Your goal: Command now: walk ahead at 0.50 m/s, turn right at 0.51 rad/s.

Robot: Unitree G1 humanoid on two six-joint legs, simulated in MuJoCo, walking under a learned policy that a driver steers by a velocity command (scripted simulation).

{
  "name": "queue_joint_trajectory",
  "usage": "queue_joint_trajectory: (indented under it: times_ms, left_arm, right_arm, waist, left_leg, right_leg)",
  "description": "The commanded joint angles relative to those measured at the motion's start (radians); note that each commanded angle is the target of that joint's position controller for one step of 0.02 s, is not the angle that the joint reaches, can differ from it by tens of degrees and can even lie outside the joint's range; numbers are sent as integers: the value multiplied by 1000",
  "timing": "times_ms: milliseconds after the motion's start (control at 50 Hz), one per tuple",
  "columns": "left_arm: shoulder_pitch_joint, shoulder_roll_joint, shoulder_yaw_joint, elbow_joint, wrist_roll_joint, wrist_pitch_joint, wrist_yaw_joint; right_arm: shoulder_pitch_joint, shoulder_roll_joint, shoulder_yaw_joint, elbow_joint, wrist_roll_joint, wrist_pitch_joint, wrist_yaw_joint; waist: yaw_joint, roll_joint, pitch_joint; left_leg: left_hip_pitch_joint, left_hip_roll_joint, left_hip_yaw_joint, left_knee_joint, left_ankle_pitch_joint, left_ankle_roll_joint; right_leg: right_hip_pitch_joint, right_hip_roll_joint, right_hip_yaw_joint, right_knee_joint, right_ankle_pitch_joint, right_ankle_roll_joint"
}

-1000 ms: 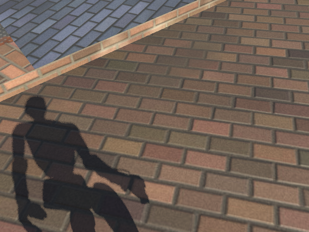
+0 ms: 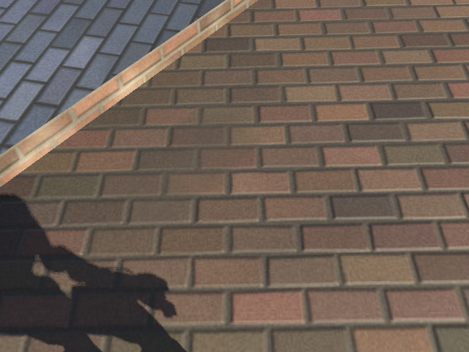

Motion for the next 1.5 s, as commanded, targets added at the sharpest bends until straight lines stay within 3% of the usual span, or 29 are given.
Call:
queue_joint_trajectory:
  times_ms: [20,100,180,260,320,360,380,400,420,440,480,540,640,800,860,880,900,920,960,1000,1140,1300,1380,1400,1420,1440,1460,1480,1500]
  left_arm:
    - [26,111,24,-77,13,-14,12]
    - [85,162,38,-77,-4,-15,38]
    - [143,167,40,-72,-10,-1,53]
    - [196,162,41,-57,-16,9,55]
    - [191,165,44,-66,-10,22,64]
    - [165,126,30,-84,-3,27,62]
    - [164,75,8,-102,10,22,58]
    - [315,17,-10,-116,-15,10,54]
    - [333,98,-2,-92,-28,5,57]
    - [232,158,14,-98,-27,5,56]
    - [101,141,14,-136,-2,1,56]
    - [112,88,6,-148,-4,3,43]
    - [-22,41,-22,-201,6,-4,33]
    - [-178,80,-15,-265,-11,-15,6]
    - [117,176,36,-188,4,-12,20]
    - [260,279,59,-176,25,-3,31]
    - [293,258,54,-162,11,4,27]
    - [249,192,32,-165,7,1,25]
    - [126,128,10,-171,12,-6,20]
    - [54,97,5,-166,20,-24,14]
    - [76,124,23,-100,30,-47,36]
    - [180,176,43,-31,2,-3,54]
    - [146,225,54,-42,-4,31,73]
    - [133,222,49,-48,-8,33,78]
    - [163,162,26,-72,21,19,78]
    - [222,53,-10,-122,25,-17,59]
    - [107,147,7,-136,-9,-56,41]
    - [33,158,9,-165,-36,-73,34]
    - [26,142,5,-163,-20,-77,40]
  right_arm:
    - [-20,-128,-36,-92,-13,-13,-9]
    - [-97,-87,-30,-134,-29,16,-15]
    - [-238,-59,-19,-179,-19,10,-5]
    - [-311,-91,-23,-220,-5,-2,9]
    - [-283,-127,-35,-224,-2,-20,21]
    - [-117,-164,-55,-182,-13,-31,15]
    - [39,-213,-68,-164,-30,-33,9]
    - [154,-291,-93,-124,-35,-16,10]
    - [153,-203,-75,-121,-3,-11,19]
    - [105,-137,-57,-135,2,-7,19]
    - [20,-104,-42,-142,-14,6,20]
    - [13,-88,-33,-126,-17,3,21]
    - [50,-162,-50,-99,2,10,12]
    - [155,-200,-50,-42,20,46,11]
    - [136,-172,-34,-54,10,53,5]
    - [186,-85,-4,-93,-13,36,7]
    - [217,-65,7,-87,0,17,10]
    - [155,-161,-21,-95,27,10,15]
    - [63,-150,-24,-112,27,19,15]
    - [93,-122,-29,-99,16,49,10]
    - [-3,-70,-29,-134,10,70,16]
    - [-236,-44,-10,-258,9,65,65]
    - [-74,-121,-53,-261,14,73,72]
    - [86,-179,-86,-224,16,75,59]
    - [214,-277,-116,-201,15,87,34]
    - [159,-331,-117,-232,19,79,34]
    - [187,-245,-93,-239,10,73,37]
    - [159,-199,-82,-235,6,65,35]
    - [95,-176,-74,-241,9,60,36]
  waist:
    - [-12,-33,-131]
    - [-8,-40,-78]
    - [47,-82,-54]
    - [70,-98,-44]
    - [43,-125,-52]
    - [-39,-129,-138]
    - [-103,-52,-273]
    - [-51,278,-395]
    - [-65,254,-348]
    - [-88,139,-210]
    - [-61,39,-70]
    - [-12,94,-66]
    - [-39,67,-49]
    - [-65,87,-14]
    - [93,44,-192]
    - [112,-154,-353]
    - [106,-295,-431]
    - [113,-185,-294]
    - [58,-91,-123]
    - [-1,-122,-71]
    - [-4,-61,-21]
    - [79,-43,48]
    - [-41,-111,-94]
    - [-129,-87,-177]
    - [-156,71,-276]
    - [-50,261,-396]
    - [-131,114,-417]
    - [-124,78,-281]
    - [-67,-16,-178]
  left_leg:
    - [-242,81,-66,-64,74,-1]
    - [-249,57,-33,-299,215,-61]
    - [-166,-6,-22,-598,459,-68]
    - [-130,-31,-49,-711,467,-52]
    - [-78,-37,-57,-754,346,-21]
    - [162,-21,-38,-798,343,32]
    - [416,128,-171,-763,308,99]
    - [756,336,-613,-826,128,270]
    - [751,368,-759,-897,-72,274]
    - [630,322,-623,-912,-83,231]
    - [400,243,-417,-950,127,201]
    - [287,186,-280,-1005,291,203]
    - [244,171,-142,-1061,410,209]
    - [348,214,-103,-983,442,149]
    - [235,123,-2,-608,662,79]
    - [-102,12,70,-221,329,11]
    - [-312,-66,-23,-5,-189,-2]
    - [-405,-9,-81,83,-159,9]
    - [-376,65,-51,13,3,12]
    - [-271,100,-67,-53,94,-1]
    - [-326,74,-96,-294,399,-28]
    - [-361,45,41,-569,369,30]
    - [-60,-85,151,-589,185,111]
    - [192,-115,132,-665,252,152]
    - [508,69,-153,-664,312,222]
    - [793,294,-743,-813,150,434]
    - [799,291,-749,-895,101,394]
    - [687,256,-595,-899,148,352]
    - [520,209,-479,-906,246,315]
  right_leg:
    - [293,-265,398,-287,180,-199]
    - [193,-224,302,-321,261,-195]
    - [150,-164,258,-303,146,-128]
    - [223,-196,345,-242,83,-109]
    - [299,-224,425,-149,110,-98]
    - [275,-164,395,3,216,-60]
    - [161,-108,315,255,129,-23]
    - [-198,40,186,576,-301,54]
    - [-343,-18,209,722,-426,63]
    - [-385,-54,211,765,-340,67]
    - [-352,-114,157,697,-223,72]
    - [-261,-162,111,571,-184,73]
    - [-230,-182,50,278,11,94]
    - [-112,-121,9,9,74,51]
    - [350,-127,20,-39,86,-27]
    - [719,-386,380,-34,65,-150]
    - [800,-500,706,-181,-78,-238]
    - [693,-471,620,-206,-155,-198]
    - [436,-385,374,-266,-76,-143]
    - [281,-336,247,-340,6,-118]
    - [284,-309,-16,-404,233,-94]
    - [498,-364,-140,-334,361,-55]
    - [521,-351,-199,3,938,-4]
    - [411,-312,-222,221,873,32]
    - [129,-253,-220,544,395,77]
    - [-275,-22,-58,883,-420,134]
    - [-383,-73,121,917,-399,106]
    - [-424,-113,108,869,-323,84]
    - [-386,-157,100,763,-253,82]
Keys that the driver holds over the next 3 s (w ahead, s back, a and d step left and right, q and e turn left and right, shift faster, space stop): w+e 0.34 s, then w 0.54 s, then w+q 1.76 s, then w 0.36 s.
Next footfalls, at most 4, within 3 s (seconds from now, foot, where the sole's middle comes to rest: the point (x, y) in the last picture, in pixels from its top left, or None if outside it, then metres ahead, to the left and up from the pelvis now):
0.38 left None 0.41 0.11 -0.77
0.86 right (325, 304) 0.58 -0.21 -0.77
1.40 left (260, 206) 0.91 -0.04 -0.77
1.88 right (306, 140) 1.21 -0.22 -0.77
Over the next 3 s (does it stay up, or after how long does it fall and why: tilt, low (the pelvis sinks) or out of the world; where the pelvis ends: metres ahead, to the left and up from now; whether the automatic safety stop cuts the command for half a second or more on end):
stays up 1.53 0.13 0.01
